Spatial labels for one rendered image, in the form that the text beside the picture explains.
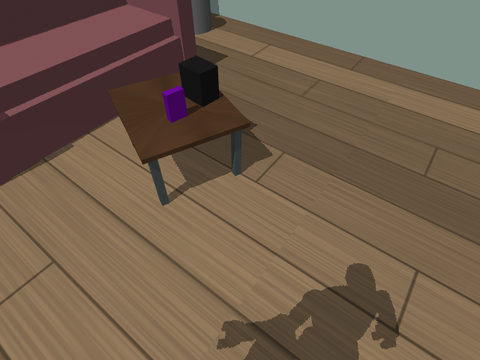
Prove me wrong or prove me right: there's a sofa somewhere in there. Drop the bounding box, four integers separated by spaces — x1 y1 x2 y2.
0 0 197 185

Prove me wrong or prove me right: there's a coffee table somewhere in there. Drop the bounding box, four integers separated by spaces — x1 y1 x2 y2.
108 72 251 206

